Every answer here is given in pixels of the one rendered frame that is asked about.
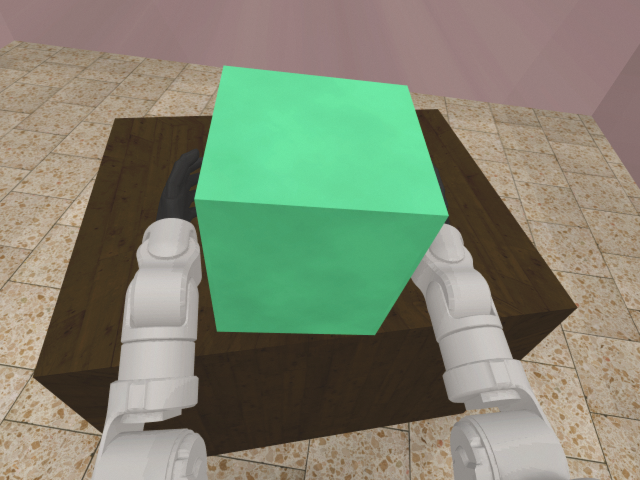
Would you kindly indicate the robot right forearm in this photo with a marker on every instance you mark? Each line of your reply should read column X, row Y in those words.
column 480, row 370

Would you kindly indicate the right robot hand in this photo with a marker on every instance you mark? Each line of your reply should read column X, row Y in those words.
column 442, row 190

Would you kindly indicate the left robot hand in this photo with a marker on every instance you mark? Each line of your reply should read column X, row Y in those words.
column 176, row 197

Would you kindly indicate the robot left upper arm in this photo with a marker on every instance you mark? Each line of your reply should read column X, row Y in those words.
column 171, row 454

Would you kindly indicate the pedestal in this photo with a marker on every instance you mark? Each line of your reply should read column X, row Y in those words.
column 263, row 389

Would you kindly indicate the carton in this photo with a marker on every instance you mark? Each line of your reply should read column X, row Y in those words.
column 316, row 201

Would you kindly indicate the robot left forearm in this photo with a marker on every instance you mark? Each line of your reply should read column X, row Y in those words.
column 156, row 371

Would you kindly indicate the robot right upper arm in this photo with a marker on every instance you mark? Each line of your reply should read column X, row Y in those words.
column 510, row 445

